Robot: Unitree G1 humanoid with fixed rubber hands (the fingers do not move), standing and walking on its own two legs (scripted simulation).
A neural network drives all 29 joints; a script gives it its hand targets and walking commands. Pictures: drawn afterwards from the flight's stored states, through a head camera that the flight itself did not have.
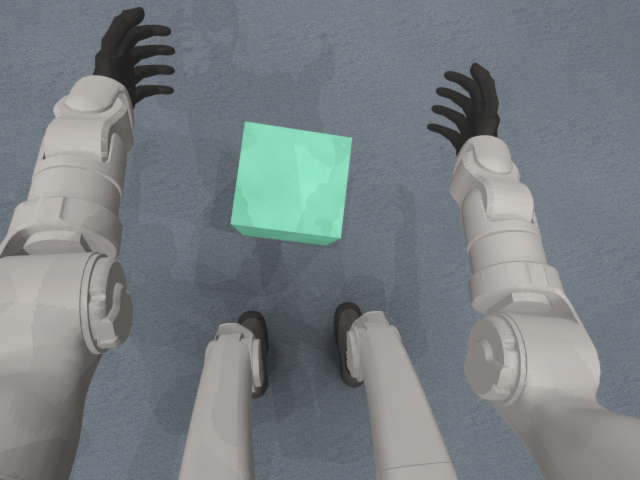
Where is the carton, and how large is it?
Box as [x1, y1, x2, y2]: [231, 122, 351, 245]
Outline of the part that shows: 245,122 231,224 243,235 323,245 339,238 341,231 351,138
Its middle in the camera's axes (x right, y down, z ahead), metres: -0.06 -0.10 +0.86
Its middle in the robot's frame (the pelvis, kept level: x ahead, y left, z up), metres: +0.51 -0.01 -0.52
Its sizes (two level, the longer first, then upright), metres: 0.210 0.200 0.250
